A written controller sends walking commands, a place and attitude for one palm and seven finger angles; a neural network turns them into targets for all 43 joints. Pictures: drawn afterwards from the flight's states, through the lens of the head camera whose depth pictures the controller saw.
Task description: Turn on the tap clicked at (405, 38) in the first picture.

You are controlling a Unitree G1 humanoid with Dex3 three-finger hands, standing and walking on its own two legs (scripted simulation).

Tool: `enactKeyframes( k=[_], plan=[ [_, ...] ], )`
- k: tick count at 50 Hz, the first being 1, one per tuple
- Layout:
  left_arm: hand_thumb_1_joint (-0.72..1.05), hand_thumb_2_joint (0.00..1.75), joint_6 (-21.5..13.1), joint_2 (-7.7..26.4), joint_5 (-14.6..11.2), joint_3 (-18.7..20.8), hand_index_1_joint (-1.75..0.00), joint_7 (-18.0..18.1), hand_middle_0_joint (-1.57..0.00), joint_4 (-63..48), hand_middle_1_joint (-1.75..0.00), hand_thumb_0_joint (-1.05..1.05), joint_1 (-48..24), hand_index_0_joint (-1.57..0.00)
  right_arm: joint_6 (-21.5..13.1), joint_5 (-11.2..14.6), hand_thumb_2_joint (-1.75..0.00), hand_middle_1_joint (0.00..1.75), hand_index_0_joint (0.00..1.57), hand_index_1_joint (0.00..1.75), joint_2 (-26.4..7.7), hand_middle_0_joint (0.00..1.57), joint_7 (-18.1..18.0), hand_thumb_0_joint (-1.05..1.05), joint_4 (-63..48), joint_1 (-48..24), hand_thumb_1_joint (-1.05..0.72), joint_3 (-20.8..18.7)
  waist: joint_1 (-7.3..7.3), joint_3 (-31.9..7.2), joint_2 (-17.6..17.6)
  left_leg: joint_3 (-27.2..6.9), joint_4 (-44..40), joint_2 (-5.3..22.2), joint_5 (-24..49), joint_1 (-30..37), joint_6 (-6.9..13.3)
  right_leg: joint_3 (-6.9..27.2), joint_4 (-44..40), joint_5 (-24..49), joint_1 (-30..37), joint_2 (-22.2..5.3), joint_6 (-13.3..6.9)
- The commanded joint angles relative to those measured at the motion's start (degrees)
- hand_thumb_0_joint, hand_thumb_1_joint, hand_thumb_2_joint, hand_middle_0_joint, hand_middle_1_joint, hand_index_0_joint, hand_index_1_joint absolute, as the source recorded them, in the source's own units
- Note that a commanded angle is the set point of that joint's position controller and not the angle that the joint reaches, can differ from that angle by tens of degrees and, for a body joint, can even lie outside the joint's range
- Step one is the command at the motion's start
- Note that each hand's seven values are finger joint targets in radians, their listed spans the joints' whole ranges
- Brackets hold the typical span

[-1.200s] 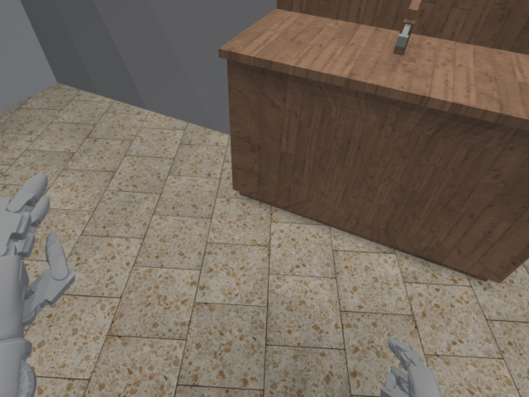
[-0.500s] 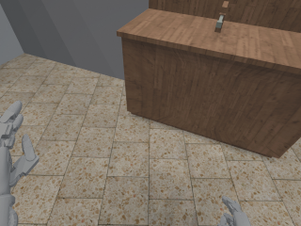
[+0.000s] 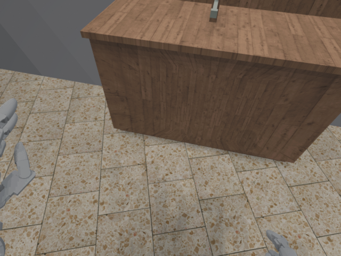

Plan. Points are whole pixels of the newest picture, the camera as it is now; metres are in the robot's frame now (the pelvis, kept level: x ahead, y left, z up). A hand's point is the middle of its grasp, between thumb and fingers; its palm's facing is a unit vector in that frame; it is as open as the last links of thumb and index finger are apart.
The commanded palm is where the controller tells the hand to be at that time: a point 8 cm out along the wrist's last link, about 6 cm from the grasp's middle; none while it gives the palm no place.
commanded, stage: walk to a spot facing it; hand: left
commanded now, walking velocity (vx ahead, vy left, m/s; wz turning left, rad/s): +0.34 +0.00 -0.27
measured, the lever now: (213, 13) +1.00 -0.12 +0.14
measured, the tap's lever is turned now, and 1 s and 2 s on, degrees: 0 0 0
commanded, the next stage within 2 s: turn to face it in 0.24 s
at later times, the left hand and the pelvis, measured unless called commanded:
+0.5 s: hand (125, 99) +0.40 +0.13 +0.16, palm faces +0.26 -0.83 -0.49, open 7.4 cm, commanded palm +0.34 +0.19 +0.18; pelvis +0.14 -0.06 -0.01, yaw -10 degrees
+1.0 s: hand (150, 72) +0.50 +0.09 +0.17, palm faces +0.00 -0.94 -0.35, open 7.5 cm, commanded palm +0.46 +0.15 +0.18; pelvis +0.20 -0.04 +0.00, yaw -25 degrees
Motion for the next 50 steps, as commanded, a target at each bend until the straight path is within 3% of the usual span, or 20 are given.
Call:
enactKeyframes(
  k=[1,3,6,10,14,17,18,19,20,22,25,30,34,38,40,41,42,43,47,50],
  plan=[
    [0.9,0.9,-3.2,7.2,-0.5,5.5,-0.3,1.4,-0.2,-11.7,-0.3,0.0,-5.0,-0.2,-3.2,0.3,-0.9,0.3,0.2,0.3,-5.3,0.2,-0.9,0.0,-9.6,-6.1,-0.9,-2.2,-1.02,-12.7,17.0,-25.9,-10.1,19.0,5.5,33.5,10.2,-2.4,26.8,-6.7,-24.4,-1.8,2.5],
    [0.9,0.9,-3.1,10.4,0.2,7.0,-0.3,1.1,-0.2,-6.5,-0.3,0.0,-6.4,-0.2,-3.3,-0.4,-0.9,0.3,0.2,0.3,-3.9,0.2,-1.0,0.0,-8.3,-7.7,-0.9,-0.6,-1.03,-6.6,13.9,-31.1,-16.7,23.8,-7.8,21.8,13.1,1.2,39.6,-8.7,-28.5,-4.7,2.4],
    [0.9,0.9,-2.5,7.8,1.0,3.9,-0.3,0.5,-0.2,-11.0,-0.3,0.0,-12.2,-0.2,-3.9,-0.1,-0.9,0.3,0.2,0.3,-3.0,0.2,-0.7,0.0,-7.1,-7.8,-0.9,-0.6,-0.56,0.2,10.7,-19.8,-17.2,20.8,-7.4,14.2,11.4,-0.6,36.5,-3.3,-30.1,-8.6,3.4],
    [0.9,0.9,-1.8,7.5,1.6,4.9,-0.3,0.6,-0.2,-10.7,-0.3,0.0,-9.3,-0.2,-4.9,-0.1,-0.9,0.3,0.2,0.3,-3.6,0.2,-0.4,0.0,-7.7,-7.4,-0.9,-0.7,0.17,-0.5,14.5,-3.5,-17.8,16.0,-6.2,7.1,6.9,-7.1,21.6,3.2,-18.7,-8.1,3.9],
    [0.9,0.9,-1.7,6.5,1.2,5.5,-0.3,0.6,-0.2,-6.5,-0.3,0.0,-7.7,-0.2,-5.1,-0.2,-0.9,0.3,0.2,0.3,-3.2,0.2,-0.1,0.0,-7.8,-7.0,-0.9,-0.9,-0.32,-1.7,14.0,-0.3,-13.4,16.1,1.4,9.1,5.9,-11.9,10.6,4.9,-13.5,-5.6,4.3],
    [0.9,0.9,-1.2,7.3,0.9,6.0,-0.3,0.3,-0.2,-4.4,-0.3,0.0,-8.2,-0.2,-4.4,0.6,-0.9,0.3,0.2,0.3,-2.5,0.2,-0.1,0.0,-7.7,-7.0,-0.9,-1.0,0.45,-5.9,8.7,4.4,4.2,12.0,8.5,9.1,3.7,-14.5,-0.5,10.4,-2.3,-2.4,3.5],
    [0.9,0.9,-1.0,8.1,1.2,6.2,-0.3,0.2,-0.2,-4.7,-0.3,0.0,-9.7,-0.2,-4.3,0.9,-0.9,0.3,0.2,0.3,-1.9,0.2,0.2,0.0,-7.6,-6.6,-0.9,-1.2,0.88,-8.3,0.7,6.3,18.4,8.8,9.2,5.4,2.3,-7.8,-3.3,14.8,2.9,-6.1,1.2],
    [0.9,0.9,-1.1,10.6,1.6,7.9,-0.3,0.3,-0.2,-4.4,-0.3,0.0,-10.2,-0.2,-4.1,1.1,-0.9,0.3,0.2,0.3,-0.5,0.2,0.3,0.0,-8.4,-7.8,-0.9,-1.3,0.92,-9.8,-15.3,5.9,35.1,2.1,-8.7,-9.2,0.0,13.9,-4.8,35.7,11.1,-17.0,-4.8],
    [0.9,0.9,-0.8,10.3,1.1,9.2,-0.3,0.6,-0.2,-2.4,-0.3,0.0,-7.5,-0.2,-4.2,0.8,-0.9,0.3,0.2,0.3,-0.6,0.2,0.6,0.0,-8.9,-9.3,-0.9,-1.0,1.39,-10.9,-17.3,-1.3,44.5,-1.2,-23.2,-18.1,-1.3,26.2,-4.9,51.8,14.2,-23.8,-9.4],
    [0.9,0.9,-2.0,11.4,0.4,10.2,-0.3,0.9,-0.2,-7.9,-0.3,0.0,-7.6,-0.2,-3.8,0.7,-0.9,0.3,0.2,0.3,-1.3,0.2,1.5,0.0,-7.6,-7.9,-0.9,-1.7,0.67,-12.5,-9.3,-9.2,48.2,3.0,-19.0,-18.9,-2.8,23.3,-3.7,50.1,14.3,-24.5,-10.0],
    [0.9,0.9,-4.1,11.2,0.4,10.4,-0.3,1.4,-0.2,-14.8,-0.3,0.0,-3.3,-0.2,-1.6,0.3,-0.9,0.3,0.2,0.3,-0.8,0.2,2.1,0.0,-7.1,-10.9,-0.9,-0.5,0.45,-12.8,-1.8,-9.1,44.9,3.2,-13.9,-18.5,-3.7,14.0,-3.1,47.7,10.7,-20.8,-8.6],
    [0.9,0.9,-5.1,12.3,-1.1,12.3,-0.3,1.7,-0.2,-17.8,-0.3,0.0,-0.4,-0.2,-1.1,-0.1,-0.9,0.3,0.2,0.3,-1.6,0.2,1.9,0.0,-8.3,-9.9,-0.9,-1.2,0.1,-12.3,-2.9,-5.4,23.1,1.9,-8.1,-9.4,-4.4,9.7,-4.1,44.8,3.2,-17.4,-7.8],
    [0.9,0.9,-3.7,10.6,-1.3,12.2,-0.3,1.7,-0.2,-11.3,-0.3,0.0,1.3,-0.2,-1.1,0.3,-0.9,0.3,0.2,0.3,-2.0,0.2,1.9,0.0,-9.6,-8.6,-0.9,-1.5,1.47,-11.2,-5.0,-3.0,13.5,-0.2,-5.4,-5.6,-4.0,12.0,-4.1,43.2,1.4,-16.1,-7.3],
    [0.9,0.9,-2.3,9.0,-0.8,9.1,-0.3,1.2,-0.2,-6.5,-0.3,0.0,-2.3,-0.2,-0.4,1.0,-0.9,0.3,0.2,0.3,-2.9,0.2,0.9,0.0,-10.3,-6.6,-0.9,-2.0,-0.21,-9.9,-3.8,-2.4,0.2,0.6,3.7,7.7,-2.9,10.9,-1.9,35.6,-5.7,-13.5,-3.1],
    [0.9,0.9,-2.3,8.5,-0.7,7.1,-0.3,0.7,-0.2,-7.9,-0.3,0.0,-6.5,-0.2,-0.5,1.3,-0.9,0.3,0.2,0.3,-4.2,0.2,0.2,0.0,-11.2,-6.9,-0.9,-2.7,-0.63,-8.3,3.2,-8.1,-6.9,7.0,14.5,15.2,-0.1,8.3,3.6,24.2,-11.9,-8.3,1.0],
    [0.9,0.9,-2.6,8.7,-0.5,6.9,-0.3,0.5,-0.2,-8.5,-0.3,0.0,-6.7,-0.2,-0.7,1.2,-0.9,0.3,0.2,0.3,-4.9,0.2,0.3,0.0,-11.5,-6.6,-0.9,-2.8,0.46,-8.7,11.9,-17.0,-7.6,15.2,28.4,19.4,4.4,4.9,11.0,4.7,-18.4,-3.4,3.6],
    [0.9,0.9,-2.9,8.0,-0.4,5.9,-0.3,0.1,-0.2,-6.3,-0.3,0.0,-5.4,-0.2,-1.0,1.2,-0.9,0.3,0.2,0.3,-4.2,0.2,0.9,0.0,-11.8,-6.0,-0.9,-2.5,1.29,-8.4,14.2,-19.7,-8.9,20.5,34.2,19.0,7.7,2.1,19.8,-10.2,-21.1,-2.1,4.4],
    [0.9,0.9,-3.4,8.4,-0.3,5.5,-0.3,-0.4,-0.2,-6.9,-0.3,0.0,-5.8,-0.2,-1.5,0.0,-0.9,0.3,0.2,0.3,-3.6,0.2,1.0,0.0,-11.6,-7.5,-0.9,-1.7,1.42,-7.3,17.2,-21.7,-11.7,23.1,28.8,15.4,9.1,0.8,27.5,-10.7,-21.2,-2.6,4.9],
    [0.9,0.9,-3.1,6.6,0.3,2.1,-0.3,-0.3,-0.2,-15.3,-0.3,0.0,-12.4,-0.2,-3.6,0.1,-0.9,0.3,0.2,0.3,-4.3,0.2,2.1,0.0,-10.6,-6.7,-0.9,-2.0,0.57,-5.5,16.8,-9.2,-10.0,17.2,21.4,10.5,6.6,-1.9,23.3,-3.2,-16.4,-4.5,4.8],
    [0.9,0.9,-2.2,9.4,0.3,5.5,-0.3,0.5,-0.2,-16.2,-0.3,0.0,-9.1,-0.2,-5.2,0.2,-0.9,0.3,0.2,0.3,-4.5,0.2,2.5,0.0,-10.3,-6.2,-0.9,-2.0,0.33,-5.5,18.6,-6.2,-11.5,16.0,12.2,8.1,5.1,-6.0,18.0,-2.0,-12.5,-3.4,5.2]
  ],
)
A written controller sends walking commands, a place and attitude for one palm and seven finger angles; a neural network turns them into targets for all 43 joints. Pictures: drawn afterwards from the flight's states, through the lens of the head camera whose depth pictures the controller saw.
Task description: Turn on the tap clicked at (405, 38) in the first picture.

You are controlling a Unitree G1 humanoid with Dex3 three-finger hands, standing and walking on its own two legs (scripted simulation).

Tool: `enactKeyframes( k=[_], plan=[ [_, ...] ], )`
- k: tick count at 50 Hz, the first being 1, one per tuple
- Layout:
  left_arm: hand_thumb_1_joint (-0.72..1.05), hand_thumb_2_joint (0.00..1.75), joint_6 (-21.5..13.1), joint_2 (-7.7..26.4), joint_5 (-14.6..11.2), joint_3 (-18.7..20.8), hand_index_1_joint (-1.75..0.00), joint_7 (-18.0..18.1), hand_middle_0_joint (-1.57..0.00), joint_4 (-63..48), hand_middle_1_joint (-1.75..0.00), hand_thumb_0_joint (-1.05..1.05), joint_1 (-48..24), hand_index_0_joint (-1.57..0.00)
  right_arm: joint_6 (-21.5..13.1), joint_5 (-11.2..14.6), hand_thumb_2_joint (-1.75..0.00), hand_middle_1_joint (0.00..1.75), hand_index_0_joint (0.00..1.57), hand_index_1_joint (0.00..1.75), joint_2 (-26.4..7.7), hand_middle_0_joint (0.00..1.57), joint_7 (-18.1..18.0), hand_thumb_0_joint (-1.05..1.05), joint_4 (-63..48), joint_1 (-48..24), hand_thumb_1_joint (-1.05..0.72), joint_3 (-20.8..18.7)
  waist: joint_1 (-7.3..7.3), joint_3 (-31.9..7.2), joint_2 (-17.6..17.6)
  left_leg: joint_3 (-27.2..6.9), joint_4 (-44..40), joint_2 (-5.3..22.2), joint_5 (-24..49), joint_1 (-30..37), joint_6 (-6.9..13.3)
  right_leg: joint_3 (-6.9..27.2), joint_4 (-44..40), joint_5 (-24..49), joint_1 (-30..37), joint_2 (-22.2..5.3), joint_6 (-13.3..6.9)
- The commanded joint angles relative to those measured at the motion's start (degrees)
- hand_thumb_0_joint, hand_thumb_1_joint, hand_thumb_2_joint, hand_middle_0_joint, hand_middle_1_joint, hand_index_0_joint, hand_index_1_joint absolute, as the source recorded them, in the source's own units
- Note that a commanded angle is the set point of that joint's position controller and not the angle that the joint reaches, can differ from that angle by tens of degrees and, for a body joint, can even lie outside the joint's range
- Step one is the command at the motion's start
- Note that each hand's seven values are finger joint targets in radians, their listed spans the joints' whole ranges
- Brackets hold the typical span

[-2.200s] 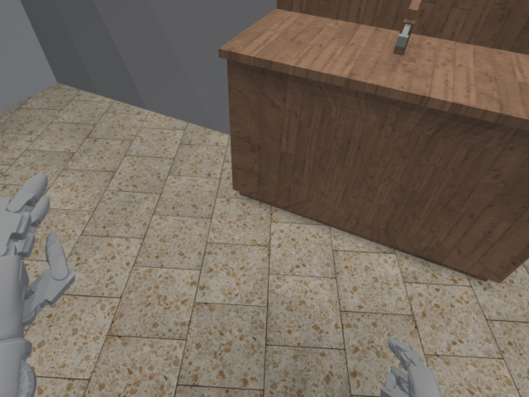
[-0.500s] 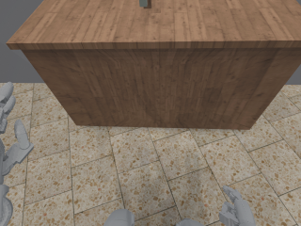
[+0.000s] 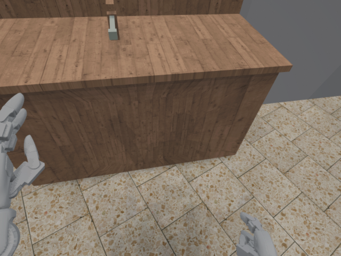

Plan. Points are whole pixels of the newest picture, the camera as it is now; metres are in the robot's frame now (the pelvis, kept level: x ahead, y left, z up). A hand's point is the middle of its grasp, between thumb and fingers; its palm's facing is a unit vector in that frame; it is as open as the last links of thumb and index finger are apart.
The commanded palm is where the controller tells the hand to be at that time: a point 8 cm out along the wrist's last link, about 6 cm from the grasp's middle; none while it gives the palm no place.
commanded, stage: take the last steps up to it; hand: left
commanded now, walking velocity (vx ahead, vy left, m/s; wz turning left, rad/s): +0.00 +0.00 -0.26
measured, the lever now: (113, 34) +0.76 +0.27 +0.13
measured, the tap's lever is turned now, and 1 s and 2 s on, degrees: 0 0 0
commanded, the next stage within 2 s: come to a stop and stand still in 1.92 s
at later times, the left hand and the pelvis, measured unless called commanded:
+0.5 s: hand (85, 169) +0.21 +0.17 +0.18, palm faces +0.34 -0.86 -0.39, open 7.4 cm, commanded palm +0.17 +0.22 +0.18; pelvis -0.01 -0.05 +0.00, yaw -4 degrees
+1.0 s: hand (116, 139) +0.28 +0.14 +0.17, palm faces +0.36 -0.82 -0.45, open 7.4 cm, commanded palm +0.23 +0.18 +0.18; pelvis +0.05 -0.09 -0.01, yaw -4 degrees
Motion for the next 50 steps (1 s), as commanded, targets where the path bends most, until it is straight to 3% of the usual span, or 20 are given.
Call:
enactKeyframes(
  k=[1,7,8,10,11,17,23,27,28,30,31,33,35,37,44,45,46,47,48,50],
  plan=[
    [0.9,0.9,-4.5,10.6,0.2,7.2,-0.3,1.4,-0.2,-18.3,-0.3,0.0,-1.9,-0.2,-4.7,0.3,-0.9,0.3,0.2,0.3,-10.5,0.2,0.0,0.0,-7.8,-2.7,-0.9,-4.3,-1.14,-6.6,18.4,-9.1,-12.8,12.7,11.0,3.1,4.6,-3.4,-5.2,0.3,2.5,-0.5,0.9],
    [0.9,0.9,-3.9,10.7,-0.7,9.9,-0.3,1.4,-0.2,-11.5,-0.3,0.0,1.3,-0.2,-4.7,1.1,-0.9,0.3,0.2,0.3,-10.1,0.2,-0.2,0.0,-6.7,-2.3,-0.9,-4.5,-1.2,-10.6,12.4,-4.4,-4.9,9.6,-1.0,2.0,1.9,-6.4,-24.7,6.9,13.0,0.7,-0.1],
    [0.9,0.9,-3.8,11.3,-0.6,10.1,-0.3,1.4,-0.2,-10.8,-0.3,0.0,1.1,-0.2,-4.4,1.2,-0.9,0.3,0.2,0.3,-9.3,0.2,-0.3,0.0,-6.6,-2.0,-0.9,-4.4,-1.5,-11.0,6.4,-2.8,0.9,7.0,-6.5,-0.1,1.0,-1.4,-28.7,8.3,14.5,-2.8,-2.1],
    [0.9,0.9,-3.2,13.5,-0.6,11.4,-0.3,2.2,-0.2,-8.4,-0.3,0.0,2.2,-0.2,-3.6,1.1,-0.9,0.3,0.2,0.3,-7.3,0.2,-0.7,0.0,-7.3,-3.6,-0.9,-3.0,-0.52,-8.9,-13.4,-2.5,21.6,-3.1,-21.1,-18.0,-1.6,24.2,-34.2,19.3,20.2,-18.9,-11.7],
    [0.9,0.9,-2.4,12.0,-1.1,9.6,-0.3,2.1,-0.2,-8.2,-0.3,0.0,1.5,-0.2,-3.8,1.5,-0.9,0.3,0.2,0.3,-8.9,0.2,-0.9,0.0,-6.4,-5.4,-0.9,-3.7,-0.1,-8.5,-15.2,-7.5,29.8,-2.6,-18.8,-21.0,-1.5,25.7,-35.7,17.5,19.7,-20.0,-13.0],
    [0.9,0.9,-4.6,10.8,0.7,8.7,-0.3,2.3,-0.2,-7.9,-0.3,0.0,0.8,-0.2,-1.3,0.9,-0.9,0.3,0.2,0.3,-9.0,0.2,-2.4,0.0,-3.9,-5.6,-0.9,-2.8,-2.05,-6.9,-5.1,-8.0,24.9,-1.4,-6.3,-19.1,-2.0,8.3,-32.7,32.8,19.5,-14.5,-10.9],
    [0.9,0.9,-4.6,11.5,0.6,7.7,-0.3,2.9,-0.2,-11.2,-0.3,0.0,-1.9,-0.2,-2.8,0.4,-0.9,0.3,0.2,0.3,-9.5,0.2,-3.3,0.0,-5.0,-4.8,-0.9,-4.1,0.04,-4.9,-4.0,-4.3,8.4,-2.9,-6.0,-8.0,0.1,12.3,-36.9,9.0,13.3,-15.7,-12.5],
    [0.9,0.9,-4.6,10.7,0.2,6.8,-0.3,3.2,-0.2,-11.6,-0.3,0.0,-3.6,-0.2,-2.7,0.3,-0.9,0.3,0.2,0.3,-9.8,0.2,-3.9,0.0,-5.3,-3.2,-0.9,-4.2,-1.16,-5.1,0.6,-3.0,-3.6,-3.6,-4.7,4.1,0.5,9.8,-31.7,-2.0,8.4,-12.0,-9.6],
    [0.9,0.9,-4.7,10.1,0.1,6.1,-0.3,3.1,-0.2,-11.8,-0.3,0.0,-4.7,-0.2,-2.6,0.4,-0.9,0.3,0.2,0.3,-10.6,0.2,-4.1,0.0,-5.6,-2.6,-0.9,-4.4,-1.78,-5.0,5.0,-5.9,-7.0,-2.2,-7.3,7.6,1.5,8.2,-26.3,-2.9,5.5,-9.7,-8.1],
    [0.9,0.9,-5.7,8.6,0.2,5.4,-0.3,3.0,-0.2,-12.7,-0.3,0.0,-5.7,-0.2,-2.7,0.7,-0.9,0.3,0.2,0.3,-11.6,0.2,-4.1,0.0,-6.6,-2.8,-0.9,-4.4,-1.89,-4.2,22.1,-31.0,-16.5,12.9,-10.5,17.3,9.1,-1.8,-4.8,-6.3,-9.5,0.5,-3.0],
    [0.9,0.9,-5.9,11.4,0.9,6.9,-0.3,2.9,-0.2,-9.9,-0.3,0.0,-5.8,-0.2,-3.0,0.1,-0.9,0.3,0.2,0.3,-9.8,0.2,-4.1,0.0,-5.8,-3.9,-0.9,-3.3,-2.39,-2.8,19.9,-36.5,-21.2,16.4,-17.0,11.4,11.4,0.5,5.7,-7.4,-10.4,0.0,-2.9],
    [0.9,0.9,-5.4,10.6,1.1,6.3,-0.3,2.1,-0.2,-8.5,-0.3,0.0,-6.5,-0.2,-3.4,0.0,-0.9,0.3,0.2,0.3,-9.3,0.2,-3.7,0.0,-5.0,-4.1,-0.9,-3.2,-2.39,0.8,13.7,-32.9,-21.7,15.4,-20.4,4.7,12.5,2.6,10.0,-2.7,-11.1,-2.8,-2.4],
    [0.9,0.9,-5.4,9.7,1.1,5.9,-0.3,1.7,-0.2,-10.8,-0.3,0.0,-5.4,-0.2,-3.9,0.5,-0.9,0.3,0.2,0.3,-9.8,0.2,-3.4,0.0,-4.5,-3.8,-0.9,-3.9,-1.28,-1.9,10.4,-22.5,-18.9,11.8,-14.0,6.9,10.8,0.3,5.6,1.2,-9.3,-3.4,-1.5],
    [0.9,0.9,-4.9,7.9,1.0,4.9,-0.3,1.5,-0.2,-11.3,-0.3,0.0,-2.2,-0.2,-4.1,0.5,-0.9,0.3,0.2,0.3,-10.1,0.2,-3.0,0.0,-4.7,-3.5,-0.9,-4.0,-1.33,-3.2,11.4,-16.6,-18.7,9.1,-11.6,4.0,9.1,-2.0,0.6,3.5,-4.1,-2.9,-1.1],
    [0.9,0.9,-3.5,9.5,1.1,6.8,-0.3,2.1,-0.2,-8.1,-0.3,0.0,-3.2,-0.2,-4.0,0.4,-0.9,0.3,0.2,0.3,-9.4,0.2,-3.2,0.0,-3.9,-4.7,-0.9,-3.3,-0.85,-5.9,8.5,-9.9,-9.0,7.3,-13.4,-0.4,5.8,-7.6,-22.7,6.1,12.5,-0.7,-0.2],
    [0.9,0.9,-3.2,9.6,1.4,6.5,-0.3,2.2,-0.2,-7.7,-0.3,0.0,-3.7,-0.2,-3.8,0.6,-0.9,0.3,0.2,0.3,-9.1,0.2,-3.3,0.0,-3.8,-4.7,-0.9,-3.2,-1.08,-6.5,5.4,-7.4,-3.8,5.0,-14.9,-2.3,4.5,-5.4,-25.9,5.8,15.5,-1.8,-1.1],
    [0.9,0.9,-3.2,10.2,1.5,6.6,-0.3,2.2,-0.2,-7.3,-0.3,0.0,-4.4,-0.2,-3.4,0.6,-0.9,0.3,0.2,0.3,-8.2,0.2,-3.2,0.0,-3.8,-4.8,-0.9,-3.3,-0.89,-6.9,-2.6,-4.6,8.4,1.6,-15.9,-7.9,3.2,5.6,-31.0,1.1,18.2,-8.3,-4.3],
    [0.9,0.9,-3.0,12.2,1.6,7.9,-0.3,2.4,-0.2,-7.1,-0.3,0.0,-4.7,-0.2,-3.1,0.7,-0.9,0.3,0.2,0.3,-7.3,0.2,-2.9,0.0,-4.3,-4.9,-0.9,-3.1,-0.77,-6.6,-16.1,-2.6,22.9,-4.9,-18.8,-19.3,0.7,26.5,-37.4,-1.0,23.1,-19.1,-10.4],
    [0.9,0.9,-3.1,13.2,0.9,8.7,-0.3,2.6,-0.2,-8.1,-0.3,0.0,-7.0,-0.2,-3.6,0.5,-0.9,0.3,0.2,0.3,-8.5,0.2,-2.7,0.0,-4.5,-7.2,-0.9,-3.2,0.08,-5.2,-15.2,-7.8,33.2,-4.7,-17.9,-24.6,-0.3,33.5,-40.0,1.2,23.2,-25.0,-13.9],
    [0.9,0.9,-3.6,12.3,0.7,8.6,-0.3,1.8,-0.2,-8.0,-0.3,0.0,-6.4,-0.2,-3.5,0.8,-0.9,0.3,0.2,0.3,-9.0,0.2,-2.2,0.0,-3.1,-6.6,-0.9,-3.7,-1.09,-4.1,-9.0,-12.3,37.9,-2.3,-11.7,-25.2,-0.9,29.1,-38.9,3.6,20.9,-23.0,-13.8]
  ],
)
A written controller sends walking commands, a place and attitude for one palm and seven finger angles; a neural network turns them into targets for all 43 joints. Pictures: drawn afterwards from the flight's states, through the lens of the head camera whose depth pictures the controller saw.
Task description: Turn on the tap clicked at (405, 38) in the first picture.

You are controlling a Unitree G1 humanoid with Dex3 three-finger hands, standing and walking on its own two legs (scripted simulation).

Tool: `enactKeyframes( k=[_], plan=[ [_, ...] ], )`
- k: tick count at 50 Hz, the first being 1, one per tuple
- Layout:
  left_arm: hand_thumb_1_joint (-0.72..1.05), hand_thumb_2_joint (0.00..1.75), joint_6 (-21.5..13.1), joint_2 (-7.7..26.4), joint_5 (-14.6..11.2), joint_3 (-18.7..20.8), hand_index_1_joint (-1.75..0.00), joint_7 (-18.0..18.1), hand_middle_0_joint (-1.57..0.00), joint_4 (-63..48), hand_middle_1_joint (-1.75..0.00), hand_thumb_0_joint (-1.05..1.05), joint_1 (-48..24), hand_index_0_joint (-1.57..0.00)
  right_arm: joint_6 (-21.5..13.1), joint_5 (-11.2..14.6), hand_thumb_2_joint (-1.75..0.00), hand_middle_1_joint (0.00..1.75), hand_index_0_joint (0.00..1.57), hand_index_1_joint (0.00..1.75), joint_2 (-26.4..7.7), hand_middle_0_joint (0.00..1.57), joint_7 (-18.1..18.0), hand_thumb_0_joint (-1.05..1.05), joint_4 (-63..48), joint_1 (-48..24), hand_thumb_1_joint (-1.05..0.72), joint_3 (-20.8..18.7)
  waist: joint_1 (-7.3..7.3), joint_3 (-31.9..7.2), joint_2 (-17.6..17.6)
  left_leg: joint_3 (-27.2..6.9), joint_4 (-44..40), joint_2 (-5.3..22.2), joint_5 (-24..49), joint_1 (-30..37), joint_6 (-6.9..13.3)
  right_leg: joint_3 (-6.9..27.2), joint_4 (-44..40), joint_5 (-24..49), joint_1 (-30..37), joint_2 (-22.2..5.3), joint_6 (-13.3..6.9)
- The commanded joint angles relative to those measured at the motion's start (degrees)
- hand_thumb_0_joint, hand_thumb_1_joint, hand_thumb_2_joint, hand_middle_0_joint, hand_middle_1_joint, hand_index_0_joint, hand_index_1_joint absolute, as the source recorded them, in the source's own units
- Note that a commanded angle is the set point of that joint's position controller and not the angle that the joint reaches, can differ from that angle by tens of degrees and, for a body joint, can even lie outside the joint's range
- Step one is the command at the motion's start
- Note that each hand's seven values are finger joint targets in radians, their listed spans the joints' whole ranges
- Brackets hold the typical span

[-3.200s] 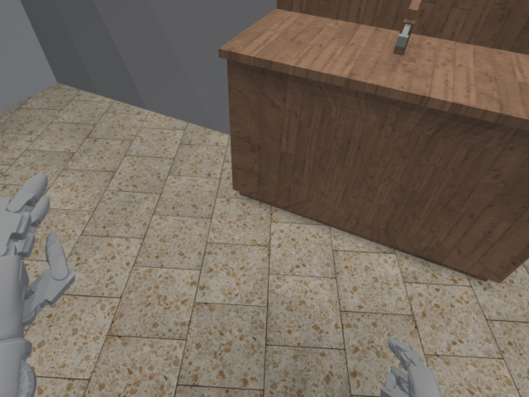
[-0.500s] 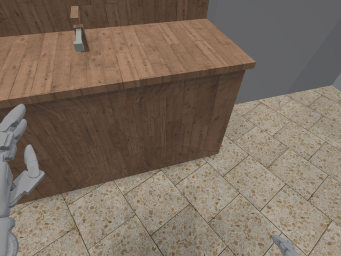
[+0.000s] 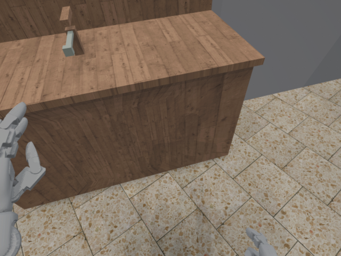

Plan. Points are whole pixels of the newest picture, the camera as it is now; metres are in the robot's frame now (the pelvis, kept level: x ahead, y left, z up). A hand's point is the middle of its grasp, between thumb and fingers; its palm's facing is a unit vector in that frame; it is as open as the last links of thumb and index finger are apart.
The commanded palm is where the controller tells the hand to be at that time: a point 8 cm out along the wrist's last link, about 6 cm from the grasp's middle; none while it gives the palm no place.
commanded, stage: take the last steps up to it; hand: left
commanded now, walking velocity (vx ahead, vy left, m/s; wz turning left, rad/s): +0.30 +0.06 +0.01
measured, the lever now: (68, 50) +0.68 +0.40 +0.14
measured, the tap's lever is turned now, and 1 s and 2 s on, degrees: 0 0 0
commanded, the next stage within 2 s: come to a stop and stand still in 0.92 s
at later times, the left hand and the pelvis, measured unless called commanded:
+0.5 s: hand (68, 108) +0.35 +0.24 +0.19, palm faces +0.39 -0.83 -0.40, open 7.4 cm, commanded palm +0.29 +0.28 +0.19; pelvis +0.12 +0.01 +0.01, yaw -2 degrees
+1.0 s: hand (92, 84) +0.44 +0.22 +0.19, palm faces +0.37 -0.82 -0.43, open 7.4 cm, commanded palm +0.39 +0.27 +0.19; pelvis +0.23 -0.01 +0.00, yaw +0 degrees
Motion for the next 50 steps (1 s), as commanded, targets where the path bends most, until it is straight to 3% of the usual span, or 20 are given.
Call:
enactKeyframes(
  k=[1,5,9,13,14,15,16,17,22,28,29,30,31,32,35,38,44,48,49,50],
  plan=[
    [0.9,0.9,-4.1,12.0,-0.5,9.0,-0.3,1.2,-0.2,-12.0,-0.3,0.0,-4.2,-0.2,-2.9,0.5,-0.9,0.3,0.2,0.3,-7.1,0.2,-0.2,0.0,-9.5,-6.8,-0.9,-3.4,-1.26,-4.2,-10.1,-5.1,17.7,1.2,3.2,-21.1,-0.9,29.2,-20.4,2.9,15.6,-19.5,-9.6],
    [0.9,0.9,-6.2,11.2,-0.2,8.9,-0.3,1.6,-0.2,-15.2,-0.3,0.0,-2.3,-0.2,-1.9,0.3,-0.9,0.3,0.2,0.3,-6.7,0.2,-0.3,0.0,-9.8,-6.8,-0.9,-3.3,-1.97,-6.3,-8.0,-1.6,2.9,2.0,6.5,-14.0,-0.8,12.9,-16.8,21.5,14.8,-15.5,-7.1],
    [0.9,0.9,-6.0,11.3,-0.9,10.1,-0.3,2.3,-0.2,-17.7,-0.3,0.0,1.5,-0.2,-2.8,0.0,-0.9,0.3,0.2,0.3,-6.6,0.2,-0.3,0.0,-12.2,-5.9,-0.9,-4.2,0.1,-7.4,-11.1,4.2,-11.9,-1.0,9.1,-5.5,0.3,11.8,-15.1,21.9,14.5,-13.9,-6.9],
    [0.9,0.9,-5.6,11.1,-1.3,10.0,-0.3,2.9,-0.2,-19.3,-0.3,0.0,0.9,-0.2,-3.1,0.1,-0.9,0.3,0.2,0.3,-7.7,0.2,-1.0,0.0,-12.8,-3.6,-0.9,-5.2,-1.61,-9.9,-6.3,6.7,-24.8,-3.0,17.9,9.0,0.7,8.4,-4.9,18.5,11.3,-9.8,-3.1],
    [0.9,0.9,-5.9,11.3,-1.4,10.0,-0.3,2.9,-0.2,-19.4,-0.3,0.0,0.0,-0.2,-3.0,0.3,-0.9,0.3,0.2,0.3,-8.7,0.2,-1.3,0.0,-12.9,-2.7,-0.9,-5.8,-2.6,-11.2,-1.1,3.0,-26.6,-1.1,19.0,16.3,2.3,6.9,3.1,16.8,6.2,-8.0,-1.2],
    [0.9,0.9,-6.1,10.5,-1.4,9.4,-0.3,2.8,-0.2,-19.8,-0.3,0.0,0.0,-0.2,-3.1,0.5,-0.9,0.3,0.2,0.3,-10.4,0.2,-1.5,0.0,-13.1,-3.0,-0.9,-6.4,-2.76,-12.8,10.1,-11.6,-28.8,8.7,23.5,23.4,6.9,2.9,14.9,3.9,-3.6,-2.8,1.8],
    [0.9,0.9,-6.6,10.8,-1.3,9.3,-0.3,2.7,-0.2,-19.2,-0.3,0.0,-0.8,-0.2,-3.0,0.5,-0.9,0.3,0.2,0.3,-9.5,0.2,-1.1,0.0,-13.5,-3.4,-0.9,-5.8,-2.24,-11.6,14.2,-25.4,-31.6,17.4,29.8,26.4,12.5,4.6,25.7,-18.1,-13.9,1.1,2.5],
    [0.9,0.9,-6.1,11.7,-0.9,9.5,-0.3,2.1,-0.2,-13.1,-0.3,0.0,-0.3,-0.2,-3.1,0.5,-0.9,0.3,0.2,0.3,-9.4,0.2,-0.7,0.0,-13.1,-3.9,-0.9,-5.2,-2.27,-8.6,9.5,-27.5,-34.3,19.0,22.3,20.7,14.2,7.6,31.7,-19.0,-17.0,0.8,2.1],
    [0.9,0.9,-5.8,9.7,-1.2,7.9,-0.3,0.9,-0.2,-18.8,-0.3,0.0,-0.6,-0.2,-4.1,0.8,-0.9,0.3,0.2,0.3,-8.6,0.2,-0.4,0.0,-11.3,-4.1,-0.9,-4.9,-1.22,-6.4,8.5,-9.6,-32.7,12.2,21.1,11.4,11.3,5.4,20.2,-8.9,-12.6,-2.8,3.4],
    [0.9,0.9,-4.3,9.9,-0.9,8.6,-0.3,1.3,-0.2,-15.3,-0.3,0.0,0.8,-0.2,-4.7,0.8,-0.9,0.3,0.2,0.3,-8.1,0.2,-0.4,0.0,-11.1,-4.7,-0.9,-3.8,-1.02,-7.4,6.8,-2.5,-27.2,9.1,12.1,3.6,6.7,-1.2,-2.0,-0.6,4.8,0.8,4.2],
    [0.9,0.9,-4.0,10.3,-0.7,9.1,-0.3,1.5,-0.2,-13.9,-0.3,0.0,-0.4,-0.2,-4.3,0.8,-0.9,0.3,0.2,0.3,-7.8,0.2,-0.6,0.0,-11.0,-4.9,-0.9,-3.8,-0.9,-7.6,3.4,-1.0,-22.3,7.7,7.3,0.7,5.3,0.3,-6.0,0.3,9.1,0.0,3.7],
    [0.9,0.9,-3.6,11.3,-0.4,9.6,-0.3,1.5,-0.2,-11.8,-0.3,0.0,-0.6,-0.2,-3.8,0.9,-0.9,0.3,0.2,0.3,-7.0,0.2,-0.7,0.0,-10.8,-4.5,-0.9,-3.8,-0.86,-7.6,-5.4,2.6,-11.6,3.7,1.9,-2.6,3.6,8.5,-11.4,-2.7,10.6,-5.1,1.4],
    [0.9,0.9,-3.3,12.4,-0.3,9.7,-0.3,1.5,-0.2,-11.4,-0.3,0.0,-2.2,-0.2,-3.2,0.7,-0.9,0.3,0.2,0.3,-5.7,0.2,-0.6,0.0,-11.5,-5.0,-0.9,-3.6,-1.07,-6.7,-21.2,4.8,3.5,-3.0,-5.3,-13.7,1.1,30.6,-18.3,-3.5,14.2,-16.8,-4.3],
    [0.9,0.9,-3.0,13.4,-1.0,10.8,-0.3,1.7,-0.2,-11.0,-0.3,0.0,-4.4,-0.2,-3.7,0.5,-0.9,0.3,0.2,0.3,-7.0,0.2,-0.5,0.0,-11.6,-6.9,-0.9,-3.6,-0.31,-5.7,-21.6,-1.1,13.9,-3.1,-6.4,-18.4,0.2,39.5,-21.9,-2.9,13.3,-23.5,-7.9],
    [0.9,0.9,-4.3,12.7,-0.9,10.1,-0.3,0.9,-0.2,-11.9,-0.3,0.0,-6.6,-0.2,-2.9,0.6,-0.9,0.3,0.2,0.3,-7.0,0.2,-0.1,0.0,-9.2,-6.7,-0.9,-3.2,-1.44,-4.0,-10.8,-5.3,17.8,0.5,1.7,-18.2,-1.0,29.2,-19.1,7.0,11.1,-20.5,-8.6],
    [0.9,0.9,-5.4,10.8,-0.3,8.9,-0.3,1.1,-0.2,-10.7,-0.3,0.0,-2.0,-0.2,-1.9,0.2,-0.9,0.3,0.2,0.3,-6.7,0.2,-0.2,0.0,-9.2,-6.6,-0.9,-2.7,-1.57,-6.9,-10.7,-2.0,7.9,0.1,5.2,-13.1,-1.0,13.8,-15.0,26.1,12.1,-15.8,-5.8],
    [0.9,0.9,-5.5,11.4,-0.8,9.8,-0.3,2.2,-0.2,-18.1,-0.3,0.0,2.6,-0.2,-2.4,0.0,-0.9,0.3,0.2,0.3,-6.8,0.2,-0.1,0.0,-12.7,-6.1,-0.9,-4.0,0.44,-9.6,-12.4,4.3,-13.5,-2.3,8.6,-4.6,0.0,11.5,-12.6,29.5,16.0,-14.9,-5.5],
    [0.9,0.9,-5.2,11.8,-1.2,10.4,-0.3,2.7,-0.2,-21.1,-0.3,0.0,1.7,-0.2,-2.0,0.2,-0.9,0.3,0.2,0.3,-7.8,0.2,-0.9,0.0,-13.5,-4.5,-0.9,-5.0,-1.23,-11.3,-6.5,4.9,-26.1,-2.8,18.3,9.1,0.5,8.9,-5.0,21.6,11.5,-11.3,-1.8],
    [0.9,0.9,-5.5,12.1,-1.3,10.5,-0.3,2.7,-0.2,-21.8,-0.3,0.0,0.7,-0.2,-1.9,0.4,-0.9,0.3,0.2,0.3,-8.7,0.2,-1.3,0.0,-13.6,-3.8,-0.9,-5.3,-1.84,-12.0,-1.0,1.0,-27.8,0.0,21.2,14.3,2.0,7.4,0.9,18.2,7.5,-9.1,-0.2],
    [0.9,0.9,-5.7,12.1,-1.5,10.6,-0.3,2.8,-0.2,-21.5,-0.3,0.0,0.9,-0.2,-2.0,0.8,-0.9,0.3,0.2,0.3,-9.8,0.2,-1.5,0.0,-13.9,-3.9,-0.9,-5.8,-1.79,-12.5,8.9,-9.9,-28.1,8.7,29.4,20.6,6.1,4.2,9.4,5.5,-1.9,-3.9,2.5]
  ],
)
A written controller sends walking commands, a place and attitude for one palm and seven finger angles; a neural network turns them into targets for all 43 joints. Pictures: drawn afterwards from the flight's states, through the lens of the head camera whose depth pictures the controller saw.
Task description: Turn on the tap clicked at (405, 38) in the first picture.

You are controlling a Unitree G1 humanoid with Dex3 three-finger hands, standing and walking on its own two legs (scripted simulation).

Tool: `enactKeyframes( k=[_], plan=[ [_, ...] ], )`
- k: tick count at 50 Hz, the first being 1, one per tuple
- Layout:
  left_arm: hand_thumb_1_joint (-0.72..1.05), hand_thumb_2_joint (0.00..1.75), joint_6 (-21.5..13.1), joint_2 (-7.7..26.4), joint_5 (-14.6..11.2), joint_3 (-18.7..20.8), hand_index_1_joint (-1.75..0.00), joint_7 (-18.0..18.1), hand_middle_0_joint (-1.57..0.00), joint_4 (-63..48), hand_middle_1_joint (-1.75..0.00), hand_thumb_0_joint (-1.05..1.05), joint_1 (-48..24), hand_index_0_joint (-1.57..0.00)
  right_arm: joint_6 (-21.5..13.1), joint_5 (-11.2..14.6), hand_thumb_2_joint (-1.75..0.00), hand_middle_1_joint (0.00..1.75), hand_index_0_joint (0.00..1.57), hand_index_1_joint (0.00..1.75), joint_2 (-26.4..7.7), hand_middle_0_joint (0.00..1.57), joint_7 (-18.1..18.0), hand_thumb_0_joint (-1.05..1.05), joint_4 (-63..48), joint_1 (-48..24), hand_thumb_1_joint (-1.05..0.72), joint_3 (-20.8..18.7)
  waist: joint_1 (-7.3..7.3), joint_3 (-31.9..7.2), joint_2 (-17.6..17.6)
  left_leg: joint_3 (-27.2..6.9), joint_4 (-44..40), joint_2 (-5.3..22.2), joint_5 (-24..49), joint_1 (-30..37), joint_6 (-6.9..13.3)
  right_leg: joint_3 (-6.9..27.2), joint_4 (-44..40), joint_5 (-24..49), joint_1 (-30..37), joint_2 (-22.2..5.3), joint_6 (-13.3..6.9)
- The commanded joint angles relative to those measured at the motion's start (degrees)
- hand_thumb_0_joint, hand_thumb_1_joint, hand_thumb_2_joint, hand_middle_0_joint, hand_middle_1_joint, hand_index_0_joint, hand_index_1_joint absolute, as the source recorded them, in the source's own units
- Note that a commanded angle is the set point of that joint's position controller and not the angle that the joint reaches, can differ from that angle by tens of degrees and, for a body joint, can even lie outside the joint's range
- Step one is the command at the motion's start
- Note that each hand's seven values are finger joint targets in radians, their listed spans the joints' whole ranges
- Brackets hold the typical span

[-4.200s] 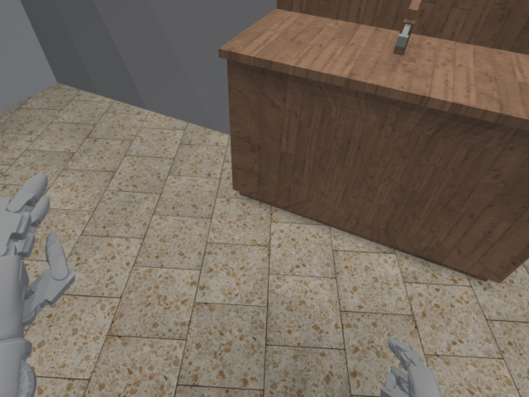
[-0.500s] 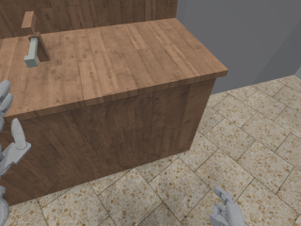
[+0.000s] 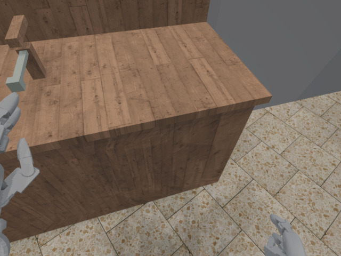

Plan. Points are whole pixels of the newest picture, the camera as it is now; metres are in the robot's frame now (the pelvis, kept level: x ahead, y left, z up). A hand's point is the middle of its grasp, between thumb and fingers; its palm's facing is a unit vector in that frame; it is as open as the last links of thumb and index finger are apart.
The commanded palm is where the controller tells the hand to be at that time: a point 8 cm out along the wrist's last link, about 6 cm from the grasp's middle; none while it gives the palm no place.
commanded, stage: come to a stop and stand still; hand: left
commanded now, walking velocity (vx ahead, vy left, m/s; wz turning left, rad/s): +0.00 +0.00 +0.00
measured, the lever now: (16, 84) +0.45 +0.41 +0.14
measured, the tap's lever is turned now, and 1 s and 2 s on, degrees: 0 0 0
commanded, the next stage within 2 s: look again from close up in 1.18 s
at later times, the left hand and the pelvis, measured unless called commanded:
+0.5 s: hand (53, 164) +0.23 +0.21 +0.17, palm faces +0.39 -0.82 -0.43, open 7.4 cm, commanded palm +0.17 +0.25 +0.19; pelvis +0.01 -0.02 +0.01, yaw -1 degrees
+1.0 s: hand (32, 196) +0.18 +0.22 +0.17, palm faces +0.42 -0.84 -0.35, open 7.4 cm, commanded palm +0.12 +0.27 +0.19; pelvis -0.04 -0.01 +0.00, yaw -1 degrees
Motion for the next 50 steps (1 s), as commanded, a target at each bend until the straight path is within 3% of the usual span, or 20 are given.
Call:
enactKeyframes(
  k=[1,3,5,7,12,14,15,17,20,22,28,31,32,33,35,40,43,46,48,50],
  plan=[
    [0.9,0.9,-3.7,9.8,-0.6,8.5,-0.3,1.9,-0.2,-10.8,-0.3,0.0,-4.8,-0.2,-2.7,0.9,-0.9,0.3,0.2,0.3,-3.3,0.2,-0.4,0.0,-9.0,-2.6,-0.9,-1.0,0.29,-13.5,16.8,-23.6,-8.1,17.6,23.5,20.1,10.1,4.0,18.6,-12.7,-14.3,0.8,1.6],
    [0.9,0.9,-2.8,9.5,-0.6,7.6,-0.3,0.8,-0.2,-5.4,-0.3,0.0,-5.5,-0.2,-2.8,-0.3,-0.9,0.3,0.2,0.3,-2.7,0.2,-0.1,0.0,-7.9,-4.0,-0.9,0.1,0.04,-7.8,15.0,-24.2,-11.9,19.6,18.5,11.4,11.3,7.4,23.5,-13.4,-15.9,-0.4,1.6],
    [0.9,0.9,-2.6,9.1,-0.6,6.7,-0.3,0.8,-0.2,-9.0,-0.3,0.0,-8.8,-0.2,-3.7,0.2,-0.9,0.3,0.2,0.3,-2.6,0.2,0.3,0.0,-7.4,-3.2,-0.9,0.1,0.41,-8.4,13.5,-14.8,-7.6,15.4,29.8,14.1,8.3,6.5,14.7,-6.2,-13.9,-0.1,2.3],
    [0.9,0.9,-1.8,7.0,-0.6,4.3,-0.3,0.5,-0.2,-8.8,-0.3,0.0,-6.5,-0.2,-4.8,0.4,-0.9,0.3,0.2,0.3,-2.5,0.2,0.9,0.0,-7.2,-2.0,-0.9,0.5,-0.05,-10.0,13.9,-9.8,-6.1,12.8,33.2,14.5,5.5,4.4,7.9,-2.1,-9.9,1.6,2.5],
    [0.9,0.9,-0.2,7.8,-0.6,5.5,-0.3,0.3,-0.2,-8.0,-0.3,0.0,-4.9,-0.2,-5.7,0.3,-0.9,0.3,0.2,0.3,-2.1,0.2,1.0,0.0,-8.1,-3.2,-0.9,1.8,0.44,-8.7,12.5,-7.3,-6.4,12.6,16.8,4.2,2.8,3.9,-5.8,7.7,3.1,1.8,2.7],
    [0.9,0.9,-0.2,8.8,-0.4,6.9,-0.3,0.5,-0.2,-6.5,-0.3,0.0,-5.7,-0.2,-5.2,0.3,-0.9,0.3,0.2,0.3,-1.5,0.2,0.8,0.0,-8.5,-3.7,-0.9,2.0,0.38,-9.1,5.9,-4.9,-1.8,8.9,5.6,-0.6,0.4,8.4,-9.3,21.1,7.8,-1.3,1.8],
    [0.9,0.9,0.2,9.9,-0.6,8.1,-0.3,0.7,-0.2,-6.3,-0.3,0.0,-5.7,-0.2,-5.0,0.1,-0.9,0.3,0.2,0.3,-0.8,0.2,0.7,0.0,-8.9,-4.1,-0.9,2.3,0.07,-9.8,1.1,-2.8,1.9,5.1,-1.0,-0.8,-1.3,14.1,-10.3,29.9,6.3,-5.3,0.2],
    [0.9,0.9,1.3,8.5,-1.5,6.8,-0.3,0.4,-0.2,-3.8,-0.3,0.0,-5.2,-0.2,-4.5,0.3,-0.9,0.3,0.2,0.3,-0.4,0.2,0.8,0.0,-8.2,-2.9,-0.9,1.8,0.28,-9.1,-9.7,-4.1,13.3,-1.2,-14.1,-1.0,-2.6,22.9,-15.0,31.0,0.9,-12.8,-4.9],
    [0.9,0.9,1.2,9.0,-1.1,7.2,-0.3,0.9,-0.2,-4.6,-0.3,0.0,-7.0,-0.2,-3.3,0.3,-0.9,0.3,0.2,0.3,0.5,0.2,0.6,0.0,-7.5,-5.1,-0.9,2.9,0.43,-10.2,-6.6,-9.2,21.0,-0.8,-17.5,-5.3,-2.0,22.9,-14.2,31.5,3.4,-16.0,-7.4],
    [0.9,0.9,0.8,8.6,-0.6,7.4,-0.3,1.2,-0.2,-3.3,-0.3,0.0,-5.0,-0.2,-2.7,0.3,-0.9,0.3,0.2,0.3,0.8,0.2,0.1,0.0,-7.5,-5.9,-0.9,3.4,0.74,-11.4,-7.0,-7.9,18.4,-1.1,-15.3,-4.6,-1.9,18.1,-12.4,33.8,5.6,-13.5,-6.3],
    [0.9,0.9,0.6,8.5,-0.1,7.0,-0.3,1.8,-0.2,-7.6,-0.3,0.0,-3.2,-0.2,-1.7,0.0,-0.9,0.3,0.2,0.3,-1.1,0.2,-0.3,0.0,-7.8,-4.4,-0.9,2.0,0.53,-12.5,-3.9,-5.2,-1.4,-2.2,-6.1,4.0,-0.9,15.3,-11.6,20.6,4.7,-10.2,-3.5],
    [0.9,0.9,-0.2,9.0,-0.2,6.8,-0.3,2.0,-0.2,-11.5,-0.3,0.0,-3.2,-0.2,-2.1,0.3,-0.9,0.3,0.2,0.3,-3.3,0.2,-0.8,0.0,-9.1,-4.8,-0.9,0.9,1.26,-11.7,8.2,-13.2,-8.6,7.3,7.2,6.2,2.0,11.0,-5.4,12.2,2.0,-2.7,0.6],
    [0.9,0.9,-0.2,8.5,-0.1,6.4,-0.3,1.8,-0.2,-10.1,-0.3,0.0,-2.0,-0.2,-2.4,0.7,-0.9,0.3,0.2,0.3,-3.6,0.2,-0.7,0.0,-9.3,-4.9,-0.9,0.9,1.68,-11.4,9.3,-13.7,-8.7,9.2,9.3,4.4,2.4,9.7,-4.1,11.2,2.5,-0.8,1.3],
    [0.9,0.9,-0.4,8.6,-0.1,6.8,-0.3,1.6,-0.2,-9.4,-0.3,0.0,-2.4,-0.2,-2.6,0.3,-0.9,0.3,0.2,0.3,-2.6,0.2,-0.8,0.0,-8.8,-5.4,-0.9,1.8,1.23,-9.3,14.7,-14.9,-11.3,10.2,6.8,-0.8,3.0,7.9,-1.4,8.5,3.3,-0.1,1.8],
    [0.9,0.9,-1.0,8.2,0.5,5.7,-0.3,1.4,-0.2,-10.6,-0.3,0.0,-7.5,-0.2,-3.4,0.2,-0.9,0.3,0.2,0.3,-2.6,0.2,-0.8,0.0,-8.5,-5.2,-0.9,1.6,1.31,-5.4,16.1,-13.7,-13.1,10.5,1.7,-7.0,2.7,7.2,1.3,3.9,4.8,0.1,1.8],
    [0.9,0.9,-0.6,6.0,0.9,3.3,-0.3,0.9,-0.2,-3.4,-0.3,0.0,-10.7,-0.2,-5.1,0.4,-0.9,0.3,0.2,0.3,-3.0,0.2,-0.6,0.0,-7.2,-3.5,-0.9,1.3,0.79,-4.8,7.3,-9.8,-8.7,6.4,-9.7,-8.2,1.2,9.4,-5.2,10.3,6.5,-0.5,1.8],
    [0.9,0.9,-0.3,6.0,1.3,3.1,-0.3,0.4,-0.2,-0.3,-0.3,0.0,-12.2,-0.2,-4.8,0.0,-0.9,0.3,0.2,0.3,-2.7,0.2,-0.2,0.0,-6.8,-3.5,-0.9,1.7,0.88,-1.8,2.0,-8.3,-7.1,3.0,-23.5,-10.4,0.7,14.8,-11.9,-5.6,0.8,-2.4,1.0],
    [0.9,0.9,0.4,6.6,1.0,2.8,-0.3,0.3,-0.2,-0.9,-0.3,0.0,-14.1,-0.2,-3.9,-0.4,-0.9,0.3,0.2,0.3,-1.9,0.2,0.1,0.0,-6.3,-3.5,-0.9,2.0,0.42,-2.1,-6.5,-6.1,3.8,-1.2,-19.1,-1.7,0.1,21.9,-22.1,-18.8,-10.0,-7.9,-1.6],
    [0.9,0.9,0.3,7.7,1.1,3.5,-0.3,0.6,-0.2,-3.2,-0.3,0.0,-15.3,-0.2,-3.6,-0.6,-0.9,0.3,0.2,0.3,-1.2,0.2,0.2,0.0,-5.9,-3.8,-0.9,2.4,0.0,-5.5,-5.3,-6.1,5.3,-1.8,-14.7,3.2,0.3,20.8,-22.1,-17.4,-10.9,-9.0,-2.3],
    [0.9,0.9,0.0,8.9,0.7,5.3,-0.3,0.9,-0.2,-5.6,-0.3,0.0,-14.0,-0.2,-3.6,-0.8,-0.9,0.3,0.2,0.3,-1.2,0.2,0.0,0.0,-6.1,-4.4,-0.9,2.7,0.22,-8.0,0.3,-7.4,-0.8,-0.7,-12.3,4.2,0.7,16.5,-17.8,-11.4,-7.5,-6.3,-1.4]
  ],
)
